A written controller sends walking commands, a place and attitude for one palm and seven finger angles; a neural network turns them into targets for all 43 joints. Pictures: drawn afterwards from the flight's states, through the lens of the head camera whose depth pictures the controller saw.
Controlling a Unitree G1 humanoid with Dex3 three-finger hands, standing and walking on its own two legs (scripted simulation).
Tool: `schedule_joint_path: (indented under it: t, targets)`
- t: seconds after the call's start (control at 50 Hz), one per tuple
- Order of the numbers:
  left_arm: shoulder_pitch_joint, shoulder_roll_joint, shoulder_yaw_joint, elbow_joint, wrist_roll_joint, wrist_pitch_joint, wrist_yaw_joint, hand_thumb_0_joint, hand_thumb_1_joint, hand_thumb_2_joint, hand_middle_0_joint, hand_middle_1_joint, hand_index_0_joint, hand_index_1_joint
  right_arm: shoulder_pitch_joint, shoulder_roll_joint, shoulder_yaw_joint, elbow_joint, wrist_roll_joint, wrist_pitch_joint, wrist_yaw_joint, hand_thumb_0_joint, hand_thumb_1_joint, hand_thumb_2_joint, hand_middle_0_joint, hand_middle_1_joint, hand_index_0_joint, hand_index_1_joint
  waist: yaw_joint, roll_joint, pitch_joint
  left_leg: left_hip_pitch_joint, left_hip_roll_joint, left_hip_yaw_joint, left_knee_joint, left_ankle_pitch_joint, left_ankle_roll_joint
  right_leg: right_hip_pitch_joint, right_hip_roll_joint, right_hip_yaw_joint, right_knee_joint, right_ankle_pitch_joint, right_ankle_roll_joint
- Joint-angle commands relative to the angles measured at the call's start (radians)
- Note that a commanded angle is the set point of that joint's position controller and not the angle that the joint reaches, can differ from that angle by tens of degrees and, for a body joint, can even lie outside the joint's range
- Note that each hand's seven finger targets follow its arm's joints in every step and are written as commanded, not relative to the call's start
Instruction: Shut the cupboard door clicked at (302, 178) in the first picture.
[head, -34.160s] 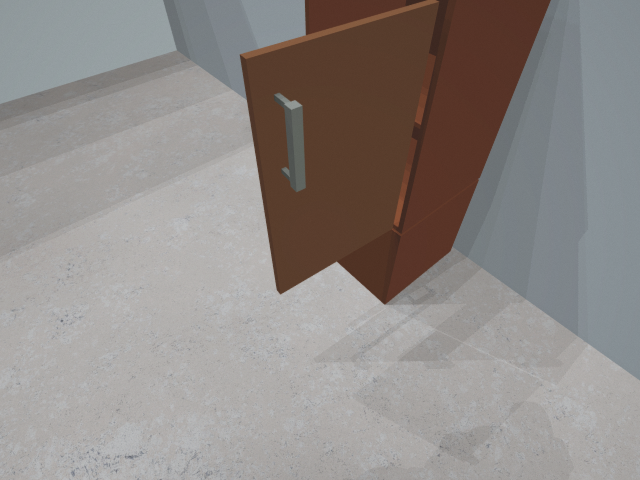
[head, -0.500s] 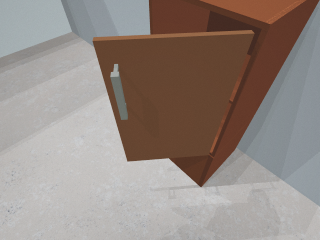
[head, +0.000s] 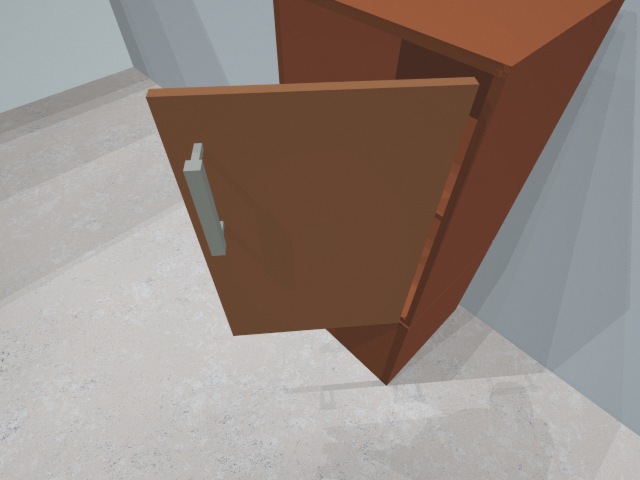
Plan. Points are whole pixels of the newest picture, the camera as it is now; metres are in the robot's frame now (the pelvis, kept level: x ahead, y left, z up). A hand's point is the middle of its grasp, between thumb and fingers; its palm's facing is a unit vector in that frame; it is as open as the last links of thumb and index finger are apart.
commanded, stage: raise the hand and make a fist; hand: left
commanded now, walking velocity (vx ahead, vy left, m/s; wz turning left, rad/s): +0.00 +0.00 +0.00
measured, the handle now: (208, 202) +0.44 +0.18 +0.10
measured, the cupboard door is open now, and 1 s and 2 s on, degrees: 51 51 51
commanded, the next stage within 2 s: bring the fist close to the handle in 2.00 s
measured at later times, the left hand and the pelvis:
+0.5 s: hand out of the picture +0.11 +0.19 -0.06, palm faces +0.21 -0.98 -0.03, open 6.2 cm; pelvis -0.05 -0.03 -0.08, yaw +3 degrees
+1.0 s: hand (116, 441) +0.15 +0.22 +0.04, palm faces +0.24 -0.97 -0.07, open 3.9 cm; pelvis -0.05 +0.01 -0.06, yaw +3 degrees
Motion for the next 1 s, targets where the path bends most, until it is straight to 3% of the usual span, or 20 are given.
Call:
schedule_joint_path:
  t: [0.0,0.04,0.06,0.08,0.1,0.12,0.14,0.16,0.22,0.24,0.28,0.34,0.4,0.46,0.56,0.64,0.72,0.84,0.9,0.98]
  targets:
    - [0.031,0.159,0.039,-0.037,-0.001,-0.016,0.007,0.0,0.9,0.9,-0.2,-0.3,-0.2,-0.3,0.037,-0.137,-0.028,-0.033,0.003,-0.02,-0.008,0.0,-0.9,-0.9,0.2,0.3,0.2,0.3,0.005,-0.018,-0.067,-0.014,0.092,-0.066,-0.058,0.273,0.021,0.062,-0.098,0.073,-0.05,0.357,-0.05]
    - [0.03,0.16,0.04,-0.04,-0.001,-0.017,0.008,0.0,0.9,0.9,-0.2,-0.3,-0.2,-0.3,0.036,-0.137,-0.028,-0.028,0.004,-0.018,-0.009,0.0,-0.9,-0.9,0.2,0.3,0.2,0.3,0.004,-0.017,-0.063,-0.013,0.092,-0.064,-0.058,0.277,0.019,0.065,-0.095,0.073,-0.052,0.369,-0.05]
    - [0.163,0.118,0.04,0.003,0.002,-0.025,0.048,0.0,0.9,0.9,-0.2,-0.3,-0.2,-0.3,0.004,-0.131,-0.04,-0.087,0.021,-0.017,-0.001,0.0,-0.9,-0.9,0.2,0.3,0.2,0.3,0.028,-0.05,-0.091,-0.065,0.119,-0.009,0.136,0.254,-0.007,0.096,-0.151,0.093,-0.034,0.617,-0.022]
    - [-0.733,0.87,0.639,-1.578,-0.1,-0.319,0.064,0.0,0.9,0.9,-0.2,-0.3,-0.2,-0.3,0.147,-0.286,-0.116,-0.35,0.0,-0.193,-0.119,0.0,-0.9,-0.9,0.2,0.3,0.2,0.3,-0.036,-0.01,-0.419,0.228,0.069,-0.041,0.335,0.585,0.034,0.127,-0.075,0.034,0.203,0.489,-0.052]
    - [0.128,0.177,0.116,-1.054,-0.103,-0.202,0.073,0.0,0.9,0.9,-0.218,-0.32,-0.218,-0.32,0.0,-0.158,-0.025,-0.356,0.093,-0.264,-0.129,0.0,-0.9,-0.9,0.2,0.3,0.2,0.3,-0.018,0.363,-0.484,0.183,0.02,-0.103,0.248,0.638,-0.007,-0.039,0.005,-0.069,0.445,0.31,-0.026]
    - [0.141,0.178,0.172,-1.143,-0.157,-0.173,0.125,0.0,0.9,0.9,-0.237,-0.34,-0.237,-0.34,-0.041,-0.16,-0.01,-0.344,0.086,-0.293,-0.104,0.0,-0.9,-0.9,0.2,0.3,0.2,0.3,0.043,0.375,-0.472,0.223,0.054,-0.128,0.223,0.804,-0.039,-0.073,-0.005,-0.099,0.401,0.096,-0.03]
    - [0.306,-0.121,0.025,-1.043,-0.154,-0.098,0.092,0.0,0.9,0.9,-0.255,-0.36,-0.255,-0.36,0.002,-0.08,-0.038,-0.371,0.06,-0.31,-0.051,0.0,-0.9,-0.9,0.2,0.3,0.2,0.3,-0.014,0.316,-0.278,0.064,0.052,-0.108,0.069,0.751,-0.024,-0.192,-0.004,-0.111,0.238,0.025,-0.019]
    - [0.128,-0.006,0.094,-1.205,-0.177,-0.144,0.078,0.0,0.9,0.9,-0.273,-0.38,-0.273,-0.38,0.017,-0.134,-0.085,-0.418,0.063,-0.328,-0.03,0.0,-0.9,-0.9,0.2,0.3,0.2,0.3,-0.003,0.203,-0.183,-0.064,0.046,-0.087,0.117,0.562,-0.033,-0.151,-0.003,-0.1,0.17,0.123,-0.03]
    - [0.398,0.005,0.209,-0.938,-0.193,-0.282,-0.003,0.0,0.9,0.9,-0.328,-0.44,-0.328,-0.44,0.008,-0.126,-0.099,-0.458,0.038,-0.336,-0.018,0.0,-0.9,-0.9,0.2,0.3,0.2,0.3,0.016,-0.119,0.037,-0.401,-0.022,-0.08,0.242,0.247,-0.022,-0.246,-0.004,-0.101,0.167,0.177,-0.028]
    - [0.433,-0.047,0.195,-0.858,-0.214,-0.361,-0.054,0.0,0.9,0.9,-0.347,-0.46,-0.347,-0.46,0.0,-0.124,-0.1,-0.471,0.036,-0.333,-0.011,0.0,-0.9,-0.9,0.2,0.3,0.2,0.3,0.007,-0.309,0.087,-0.491,-0.024,-0.075,0.297,0.162,-0.017,-0.327,-0.005,-0.088,0.202,0.133,-0.014]
    - [0.508,-0.047,0.245,-0.812,-0.268,-0.538,-0.176,0.0,0.9,0.9,-0.383,-0.5,-0.383,-0.5,-0.008,-0.126,-0.111,-0.495,0.022,-0.334,-0.001,0.0,-0.9,-0.9,0.2,0.3,0.2,0.3,0.029,-0.444,-0.004,-0.612,-0.032,-0.065,0.405,0.047,-0.019,-0.36,-0.032,-0.014,0.268,0.131,0.014]
    - [0.453,0.089,0.361,-0.899,-0.321,-0.655,-0.334,0.0,0.9,0.9,-0.438,-0.56,-0.438,-0.56,-0.023,-0.15,-0.116,-0.587,0.029,-0.334,0.01,0.0,-0.9,-0.9,0.2,0.3,0.2,0.3,0.084,-0.193,-0.259,-0.657,-0.057,-0.026,0.495,0.018,-0.014,-0.283,-0.057,0.07,0.364,0.115,-0.01]
    - [0.273,0.167,0.386,-1.119,-0.324,-0.616,-0.339,0.0,0.9,0.9,-0.493,-0.62,-0.493,-0.62,-0.059,-0.129,-0.096,-0.669,0.034,-0.336,-0.004,0.0,-0.9,-0.9,0.2,0.3,0.2,0.3,0.093,0.121,-0.405,-0.644,-0.065,0.007,0.536,-0.008,0.004,-0.308,-0.052,0.107,0.365,-0.09,-0.024]
    - [0.09,0.154,0.347,-1.356,-0.334,-0.632,-0.277,0.0,0.9,0.9,-0.548,-0.68,-0.548,-0.68,-0.032,-0.119,-0.085,-0.682,0.035,-0.346,-0.023,0.0,-0.9,-0.9,0.2,0.3,0.2,0.3,0.027,0.11,-0.426,-0.623,-0.043,-0.027,0.567,-0.083,0.022,-0.381,-0.033,0.115,0.331,-0.288,-0.022]
    - [0.023,0.086,0.175,-1.423,-0.312,-0.619,-0.262,0.0,0.9,0.9,-0.64,-0.78,-0.64,-0.78,-0.002,-0.15,-0.061,-0.663,0.038,-0.363,-0.067,0.0,-0.9,-0.9,0.2,0.3,0.2,0.3,-0.054,0.01,-0.3,-0.63,-0.017,-0.073,0.557,-0.185,0.036,-0.488,0.001,0.059,0.327,-0.379,-0.027]
    - [0.135,0.105,0.18,-1.224,-0.305,-0.411,-0.309,0.0,0.9,0.9,-0.713,-0.86,-0.713,-0.86,0.013,-0.161,-0.045,-0.681,0.063,-0.334,-0.086,0.0,-0.9,-0.9,0.2,0.3,0.2,0.3,-0.026,-0.027,-0.207,-0.673,-0.026,-0.079,0.49,-0.234,0.029,-0.441,-0.006,0.052,0.262,-0.444,-0.017]
    - [0.231,0.166,0.308,-1.24,-0.317,-0.205,-0.257,0.0,0.9,0.9,-0.787,-0.94,-0.787,-0.94,-0.022,-0.137,-0.038,-0.747,0.07,-0.295,-0.087,0.0,-0.9,-0.9,0.2,0.3,0.2,0.3,0.073,-0.019,-0.248,-0.626,-0.043,-0.075,0.398,-0.209,0.021,-0.318,-0.015,0.037,0.225,-0.448,-0.016]
    - [0.223,0.144,0.335,-1.49,-0.293,-0.321,-0.076,0.0,0.9,0.9,-0.897,-1.06,-0.897,-1.06,0.015,-0.114,-0.026,-0.743,0.027,-0.306,-0.055,0.0,-0.9,-0.9,0.2,0.3,0.2,0.3,0.073,0.019,-0.304,-0.512,-0.024,-0.089,0.354,0.019,0.015,-0.272,0.022,-0.075,0.33,-0.087,-0.03]
    - [0.204,0.087,0.224,-1.495,-0.261,-0.399,-0.09,0.0,0.9,0.9,-0.952,-1.12,-0.952,-1.12,0.043,-0.131,-0.024,-0.717,0.018,-0.325,-0.036,0.0,-0.9,-0.9,0.2,0.3,0.2,0.3,0.024,0.09,-0.275,-0.474,-0.018,-0.092,0.362,0.036,0.01,-0.342,0.028,-0.097,0.357,-0.037,-0.034]
    - [0.181,0.067,0.143,-1.453,-0.267,-0.36,-0.174,0.0,0.9,0.9,-1.025,-1.2,-1.025,-1.2,0.061,-0.163,-0.027,-0.707,0.034,-0.341,-0.048,0.0,-0.9,-0.9,0.2,0.3,0.2,0.3,-0.014,0.058,-0.225,-0.47,-0.014,-0.113,0.333,-0.073,0.014,-0.357,0.026,-0.092,0.307,-0.124,-0.03]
